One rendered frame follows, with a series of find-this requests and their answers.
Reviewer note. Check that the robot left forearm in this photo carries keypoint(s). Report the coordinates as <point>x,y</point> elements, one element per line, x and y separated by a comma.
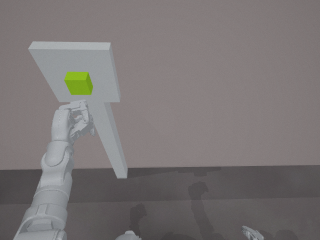
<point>48,208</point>

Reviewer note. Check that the robot left upper arm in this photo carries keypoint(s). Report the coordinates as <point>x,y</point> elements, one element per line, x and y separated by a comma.
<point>48,234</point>

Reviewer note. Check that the panel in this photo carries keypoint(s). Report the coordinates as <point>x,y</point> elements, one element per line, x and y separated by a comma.
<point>55,59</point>

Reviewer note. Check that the left robot shin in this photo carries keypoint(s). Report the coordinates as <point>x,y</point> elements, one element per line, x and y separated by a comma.
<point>129,232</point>

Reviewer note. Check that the robot right hand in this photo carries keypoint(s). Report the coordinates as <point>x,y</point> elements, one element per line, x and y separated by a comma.
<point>251,234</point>

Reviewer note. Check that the button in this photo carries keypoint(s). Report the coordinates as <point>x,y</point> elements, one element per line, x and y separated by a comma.
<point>79,83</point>

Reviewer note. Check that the robot left hand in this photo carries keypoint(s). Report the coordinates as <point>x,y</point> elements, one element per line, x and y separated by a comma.
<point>67,128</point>

